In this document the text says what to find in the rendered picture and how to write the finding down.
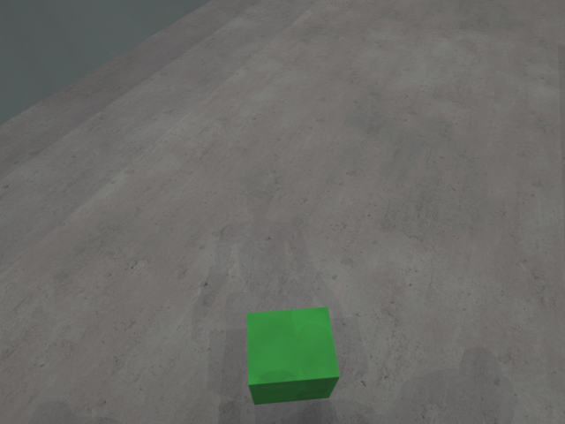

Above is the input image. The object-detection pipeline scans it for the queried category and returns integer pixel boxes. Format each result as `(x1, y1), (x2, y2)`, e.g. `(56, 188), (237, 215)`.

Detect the carton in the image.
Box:
(247, 307), (340, 405)

